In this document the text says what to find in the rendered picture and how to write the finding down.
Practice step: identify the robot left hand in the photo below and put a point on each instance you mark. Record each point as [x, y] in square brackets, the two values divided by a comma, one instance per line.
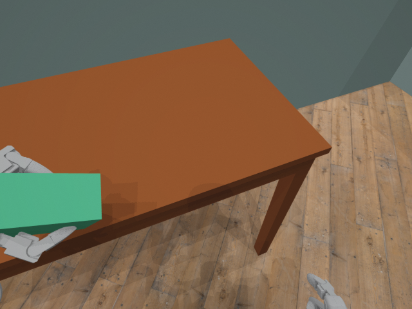
[25, 246]

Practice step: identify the robot right hand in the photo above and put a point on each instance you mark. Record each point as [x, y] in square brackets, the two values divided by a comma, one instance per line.
[325, 291]

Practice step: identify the sponge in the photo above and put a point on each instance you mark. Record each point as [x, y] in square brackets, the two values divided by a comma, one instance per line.
[39, 203]

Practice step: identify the table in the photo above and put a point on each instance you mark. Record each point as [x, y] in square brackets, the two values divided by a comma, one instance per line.
[168, 133]

